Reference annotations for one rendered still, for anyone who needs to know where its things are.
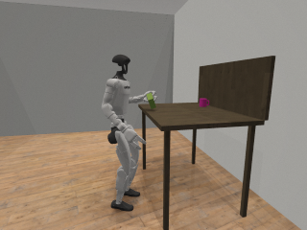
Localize right robot thigh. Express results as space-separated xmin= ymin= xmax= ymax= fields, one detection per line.
xmin=107 ymin=128 xmax=131 ymax=176

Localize robot left forearm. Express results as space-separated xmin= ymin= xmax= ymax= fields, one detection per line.
xmin=129 ymin=95 xmax=144 ymax=104

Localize robot right forearm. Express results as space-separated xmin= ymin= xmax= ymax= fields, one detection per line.
xmin=102 ymin=104 xmax=128 ymax=133

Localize humanoid robot head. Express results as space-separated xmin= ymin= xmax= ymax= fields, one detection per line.
xmin=112 ymin=55 xmax=130 ymax=81

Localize right robot hand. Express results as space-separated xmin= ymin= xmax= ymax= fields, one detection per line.
xmin=124 ymin=128 xmax=147 ymax=150

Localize sponge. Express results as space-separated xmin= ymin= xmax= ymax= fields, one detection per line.
xmin=147 ymin=92 xmax=156 ymax=109

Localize table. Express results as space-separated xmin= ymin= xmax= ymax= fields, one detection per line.
xmin=138 ymin=56 xmax=275 ymax=230

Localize robot right upper arm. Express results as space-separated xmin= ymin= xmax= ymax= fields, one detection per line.
xmin=102 ymin=79 xmax=119 ymax=111

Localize left robot hand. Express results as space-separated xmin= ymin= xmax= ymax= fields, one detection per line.
xmin=143 ymin=91 xmax=158 ymax=103

